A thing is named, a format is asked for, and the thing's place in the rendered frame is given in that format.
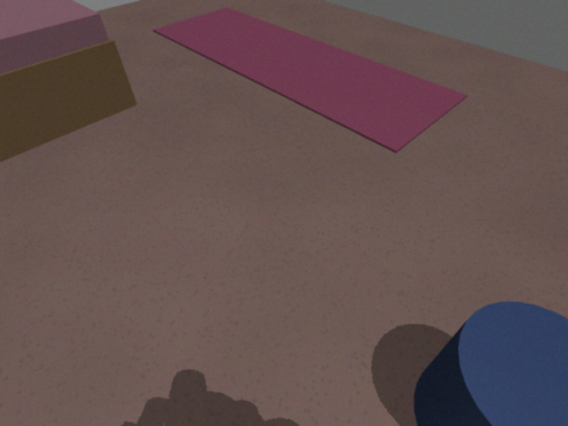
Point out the bed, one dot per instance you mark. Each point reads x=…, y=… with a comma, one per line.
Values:
x=59, y=72

